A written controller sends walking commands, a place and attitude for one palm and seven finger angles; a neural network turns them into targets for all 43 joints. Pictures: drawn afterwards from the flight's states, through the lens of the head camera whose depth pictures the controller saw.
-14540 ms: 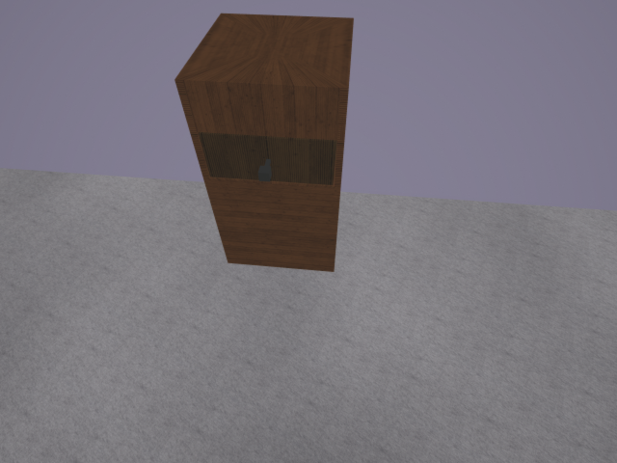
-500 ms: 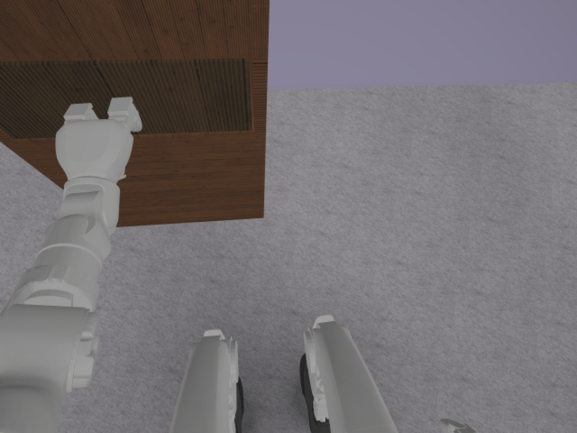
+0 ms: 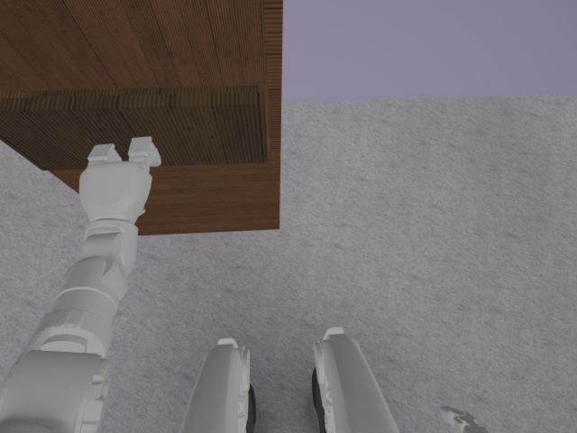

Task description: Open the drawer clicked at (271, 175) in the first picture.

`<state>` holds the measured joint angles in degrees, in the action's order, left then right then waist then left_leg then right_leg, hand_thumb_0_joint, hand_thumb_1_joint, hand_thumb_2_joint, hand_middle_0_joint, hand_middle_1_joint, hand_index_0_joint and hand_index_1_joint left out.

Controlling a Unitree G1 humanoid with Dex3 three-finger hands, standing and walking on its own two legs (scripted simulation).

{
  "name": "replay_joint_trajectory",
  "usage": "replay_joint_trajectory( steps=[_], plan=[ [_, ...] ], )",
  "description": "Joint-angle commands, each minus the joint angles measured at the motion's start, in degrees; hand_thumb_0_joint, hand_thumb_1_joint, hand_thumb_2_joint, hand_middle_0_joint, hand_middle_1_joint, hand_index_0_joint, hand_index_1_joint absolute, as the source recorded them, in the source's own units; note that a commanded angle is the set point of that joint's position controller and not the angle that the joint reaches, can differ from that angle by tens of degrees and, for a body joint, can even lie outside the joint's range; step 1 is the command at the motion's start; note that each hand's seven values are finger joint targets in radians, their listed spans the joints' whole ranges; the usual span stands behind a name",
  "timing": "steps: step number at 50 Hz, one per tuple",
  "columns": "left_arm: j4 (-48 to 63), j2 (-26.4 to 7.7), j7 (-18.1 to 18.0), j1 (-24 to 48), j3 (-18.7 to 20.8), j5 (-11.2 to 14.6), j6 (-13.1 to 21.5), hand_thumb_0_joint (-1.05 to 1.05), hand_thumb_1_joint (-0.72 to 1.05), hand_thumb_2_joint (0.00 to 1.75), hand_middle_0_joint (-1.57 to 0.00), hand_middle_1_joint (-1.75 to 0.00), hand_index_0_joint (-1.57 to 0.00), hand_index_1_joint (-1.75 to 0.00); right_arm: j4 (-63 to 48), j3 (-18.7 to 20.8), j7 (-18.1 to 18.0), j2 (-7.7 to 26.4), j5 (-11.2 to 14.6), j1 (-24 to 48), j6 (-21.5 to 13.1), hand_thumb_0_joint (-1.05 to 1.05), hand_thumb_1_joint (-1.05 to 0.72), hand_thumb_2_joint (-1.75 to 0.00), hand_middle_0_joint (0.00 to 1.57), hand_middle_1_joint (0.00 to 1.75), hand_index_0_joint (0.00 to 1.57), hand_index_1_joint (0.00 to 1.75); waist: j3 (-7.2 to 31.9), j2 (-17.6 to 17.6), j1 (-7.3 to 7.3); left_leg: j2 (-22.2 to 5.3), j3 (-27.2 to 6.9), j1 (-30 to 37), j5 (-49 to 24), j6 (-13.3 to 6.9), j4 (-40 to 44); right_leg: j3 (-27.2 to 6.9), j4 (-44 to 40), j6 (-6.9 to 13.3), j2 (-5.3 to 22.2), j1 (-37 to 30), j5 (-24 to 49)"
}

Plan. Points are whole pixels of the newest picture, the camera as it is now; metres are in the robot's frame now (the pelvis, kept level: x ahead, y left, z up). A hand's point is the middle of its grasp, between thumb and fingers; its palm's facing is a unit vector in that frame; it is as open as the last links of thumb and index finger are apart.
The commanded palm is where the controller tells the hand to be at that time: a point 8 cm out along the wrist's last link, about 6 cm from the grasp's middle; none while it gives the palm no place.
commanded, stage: pull the drawer open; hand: left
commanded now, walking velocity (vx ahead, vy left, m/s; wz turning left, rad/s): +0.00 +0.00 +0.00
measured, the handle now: (137, 164) +0.50 +0.22 -0.05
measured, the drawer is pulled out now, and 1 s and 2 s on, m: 0.03 0.12 0.21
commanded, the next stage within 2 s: none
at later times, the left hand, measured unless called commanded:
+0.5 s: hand (131, 231) +0.40 +0.22 -0.07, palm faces -0.03 -0.05 -1.00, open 6.7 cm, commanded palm +0.36 +0.22 -0.02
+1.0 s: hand (128, 263) +0.35 +0.22 -0.07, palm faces -0.01 -0.05 -1.00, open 6.7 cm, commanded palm +0.31 +0.22 -0.02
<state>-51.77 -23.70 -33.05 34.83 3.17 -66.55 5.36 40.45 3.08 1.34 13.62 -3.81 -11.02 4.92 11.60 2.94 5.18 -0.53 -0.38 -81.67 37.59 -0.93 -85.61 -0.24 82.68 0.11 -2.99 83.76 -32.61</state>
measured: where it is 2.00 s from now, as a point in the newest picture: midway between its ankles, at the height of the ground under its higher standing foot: (286, 432)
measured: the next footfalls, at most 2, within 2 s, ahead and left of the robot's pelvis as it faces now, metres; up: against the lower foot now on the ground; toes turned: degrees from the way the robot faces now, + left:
none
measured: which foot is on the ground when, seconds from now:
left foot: down 0.00-1.00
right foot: down 0.00-1.00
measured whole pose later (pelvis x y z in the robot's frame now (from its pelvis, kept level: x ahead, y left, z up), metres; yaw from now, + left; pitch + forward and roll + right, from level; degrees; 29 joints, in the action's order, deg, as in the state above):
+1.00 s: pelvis -0.01 -0.01 +0.01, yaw +1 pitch +30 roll +0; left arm -41.3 -18.4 -38.0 17.6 1.3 -68.1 6.0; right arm 39.9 3.7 0.4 13.2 -4.0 -7.1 5.9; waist 12.3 1.9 2.3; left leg 0.0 0.0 -77.7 36.4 -0.5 -84.3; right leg -0.6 82.4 0.6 -2.5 80.2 -32.0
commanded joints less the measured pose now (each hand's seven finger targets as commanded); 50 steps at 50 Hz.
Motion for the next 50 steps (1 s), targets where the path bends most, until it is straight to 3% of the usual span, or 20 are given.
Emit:
replay_joint_trajectory(
  steps=[1,3,5,10,11,14,15,18,21,23,24,27,32,33,36,39,41,42,43,50],
  plan=[
    [9.96,-10.66,-3.43,9.67,1.71,-0.48,0.52,0.00,0.90,0.90,-0.40,-1.35,-0.40,-1.35,-2.59,3.28,-0.72,9.09,-0.24,-8.84,-0.57,0.00,-0.90,-0.90,0.20,0.30,0.20,0.30,34.11,1.59,-1.44,0.69,-0.91,23.46,-31.14,-0.98,9.42,1.66,-8.16,2.37,0.14,-23.29,27.96],
    [10.42,-11.14,-3.63,8.07,2.65,-0.35,0.65,0.00,0.90,0.90,-0.40,-1.35,-0.40,-1.35,-2.67,3.24,-0.78,9.10,-0.38,-8.65,-0.55,0.00,-0.90,-0.90,0.20,0.30,0.20,0.30,34.91,1.81,-2.00,0.81,-0.90,24.00,-31.81,-0.91,9.36,1.42,-7.94,2.51,0.07,-23.80,28.85],
    [9.90,-8.83,-3.90,7.40,0.88,-0.64,0.60,0.00,0.90,0.90,-0.40,-1.35,-0.40,-1.35,-2.73,3.34,-0.78,8.81,-0.31,-8.16,-0.38,0.00,-0.90,-0.90,0.20,0.30,0.20,0.30,33.28,1.62,-1.58,0.84,-0.78,23.98,-31.36,-0.94,9.56,1.58,-8.39,2.47,0.08,-23.11,28.33],
    [10.76,-9.70,-4.40,4.75,2.04,-0.49,1.03,0.00,0.90,0.90,-0.40,-1.35,-0.40,-1.35,-3.03,3.28,-0.99,8.53,-0.45,-7.20,-0.31,0.00,-0.90,-0.90,0.20,0.30,0.20,0.30,33.12,0.06,-2.36,1.27,-0.01,22.25,-30.08,-1.19,9.62,0.79,-8.90,2.43,0.19,-26.11,29.47],
    [11.37,-10.02,-4.50,3.83,2.35,-0.70,1.17,0.00,0.90,0.90,-0.40,-1.35,-0.40,-1.35,-3.40,3.22,-1.03,8.52,-0.45,-6.88,-0.28,0.00,-0.90,-0.90,0.20,0.30,0.20,0.30,33.37,0.64,-2.91,1.39,0.02,22.43,-30.27,-1.10,9.86,0.63,-8.83,2.56,0.24,-26.46,29.60],
    [12.76,-7.92,-5.03,3.24,0.99,-0.84,1.35,0.00,0.90,0.90,-0.40,-1.35,-0.40,-1.35,-3.56,3.30,-0.83,8.28,-0.49,-6.01,-0.12,0.00,-0.90,-0.90,0.20,0.30,0.20,0.30,32.76,2.59,-2.75,1.32,0.07,23.78,-30.67,-0.94,10.02,0.84,-9.02,2.69,0.25,-25.14,29.27],
    [12.96,-8.81,-5.24,2.07,1.89,-1.01,1.44,0.00,0.90,0.90,-0.40,-1.35,-0.40,-1.35,-3.49,3.34,-0.81,8.26,-0.47,-6.07,-0.08,0.00,-0.90,-0.90,0.20,0.30,0.20,0.30,32.87,1.74,-3.21,1.29,-0.15,23.88,-30.84,-0.91,10.10,0.91,-8.80,2.75,0.18,-25.39,29.19],
    [13.88,-7.44,-5.73,0.37,1.44,-0.86,1.39,0.00,0.90,0.90,-0.40,-1.35,-0.40,-1.35,-3.90,3.43,-0.77,8.22,-0.66,-5.46,-0.02,0.00,-0.90,-0.90,0.20,0.30,0.20,0.30,33.37,1.30,-3.03,1.35,-0.13,24.12,-30.71,-0.94,10.11,0.83,-8.96,2.72,0.16,-25.55,29.25],
    [13.76,-6.73,-5.98,0.86,0.47,-0.98,1.32,0.00,0.90,0.90,-0.40,-1.35,-0.40,-1.35,-3.90,3.32,-0.82,8.20,-0.48,-4.65,0.02,0.00,-0.90,-0.90,0.20,0.30,0.20,0.30,30.84,0.64,-2.60,1.43,-0.05,22.49,-27.63,-1.00,10.51,0.78,-9.63,2.68,0.20,-24.91,26.36],
    [13.74,-8.90,-6.26,0.90,2.21,-1.16,1.48,0.00,0.90,0.90,-0.40,-1.35,-0.40,-1.35,-3.67,3.24,-1.00,8.33,-0.59,-4.56,-0.17,0.00,-0.90,-0.90,0.20,0.30,0.20,0.30,30.83,-0.16,-3.02,1.54,0.00,21.57,-26.64,-1.07,10.39,0.51,-9.46,2.70,0.20,-25.49,25.65],
    [14.24,-8.22,-6.40,-0.33,1.88,-1.46,1.57,0.00,0.90,0.90,-0.40,-1.35,-0.40,-1.35,-3.98,3.31,-1.07,8.18,-0.61,-4.27,-0.13,0.00,-0.90,-0.90,0.20,0.30,0.20,0.30,32.12,0.61,-3.43,1.62,0.15,22.14,-27.21,-1.05,10.30,0.43,-9.16,2.71,0.25,-25.65,26.18],
    [14.82,-6.40,-6.80,-1.49,0.62,-1.59,1.36,0.00,0.90,0.90,-0.40,-1.35,-0.40,-1.35,-4.15,3.40,-0.99,8.10,-0.49,-3.63,0.00,0.00,-0.90,-0.90,0.20,0.30,0.20,0.30,31.11,0.92,-3.36,1.53,-0.08,23.05,-26.65,-0.91,10.78,0.75,-9.54,2.82,0.25,-24.15,24.58],
    [16.98,-5.92,-7.00,-4.52,0.76,-1.02,0.98,0.00,0.90,0.90,-0.40,-1.35,-0.40,-1.35,-4.60,3.50,-1.04,7.86,-0.39,-2.91,-0.09,0.00,-0.90,-0.90,0.20,0.30,0.20,0.30,31.78,0.09,-3.96,1.65,0.03,23.21,-26.39,-0.96,11.08,0.58,-9.79,2.76,0.24,-25.51,24.77],
    [17.52,-7.53,-7.00,-5.25,2.22,-0.95,1.00,0.00,0.90,0.90,-0.40,-1.35,-0.40,-1.35,-4.66,3.38,-1.11,8.06,-0.55,-2.86,-0.13,0.00,-0.90,-0.90,0.20,0.30,0.20,0.30,32.02,0.18,-4.51,1.73,-0.04,23.19,-26.82,-0.85,11.13,0.51,-9.54,2.93,0.19,-25.94,25.12],
    [17.72,-6.50,-7.02,-7.28,1.66,-0.65,1.01,0.00,0.90,0.90,-0.40,-1.35,-0.40,-1.35,-4.79,3.32,-1.36,7.77,-0.33,-2.08,-0.19,0.00,-0.90,-0.90,0.20,0.30,0.20,0.30,30.55,-1.51,-4.14,1.72,0.10,22.07,-24.96,-1.00,11.24,0.20,-10.21,2.68,0.26,-25.95,23.79],
    [18.82,-7.84,-7.19,-9.05,2.88,-0.77,1.37,0.00,0.90,0.90,-0.40,-1.35,-0.40,-1.35,-5.07,3.08,-1.50,7.77,-0.34,-1.37,-0.39,0.00,-0.90,-0.90,0.20,0.30,0.20,0.30,30.46,-0.35,-5.28,1.82,0.16,21.70,-24.40,-0.89,11.42,0.03,-9.79,2.91,0.23,-25.87,22.67],
    [17.99,-6.24,-7.51,-8.86,1.73,-1.06,1.33,0.00,0.90,0.90,-0.40,-1.35,-0.40,-1.35,-4.83,3.14,-1.52,7.67,-0.28,-1.00,-0.44,0.00,-0.90,-0.90,0.20,0.30,0.20,0.30,28.59,-1.38,-4.31,1.78,0.15,21.13,-22.93,-1.00,11.20,0.17,-10.26,2.77,0.23,-24.06,20.81],
    [18.51,-6.39,-7.68,-8.15,1.62,-1.28,1.54,0.00,0.90,0.90,-0.40,-1.35,-0.40,-1.35,-4.87,3.12,-1.56,7.72,-0.32,-0.76,-0.64,0.00,-0.90,-0.90,0.20,0.30,0.20,0.30,27.32,-0.28,-4.30,1.73,0.07,21.11,-22.39,-0.92,11.35,0.21,-10.34,2.86,0.24,-23.11,19.90],
    [18.76,-7.55,-7.90,-8.90,2.85,-1.24,1.51,0.00,0.90,0.90,-0.40,-1.35,-0.40,-1.35,-4.90,3.03,-1.51,7.89,-0.45,-0.53,-0.66,0.00,-0.90,-0.90,0.20,0.30,0.20,0.30,27.76,0.16,-5.08,1.80,0.03,21.11,-22.58,-0.83,11.51,0.32,-10.01,3.05,0.22,-23.43,19.58],
    [21.67,-5.48,-9.03,-11.94,1.38,-1.80,0.37,0.00,0.90,0.90,-0.40,-1.35,-0.40,-1.35,-5.58,3.28,-1.35,7.64,-0.35,0.61,-0.43,0.00,-0.90,-0.90,0.20,0.30,0.20,0.30,29.43,0.45,-5.40,1.77,-0.33,23.13,-23.41,-0.62,11.78,0.62,-9.82,3.10,0.34,-22.96,19.66]
  ],
)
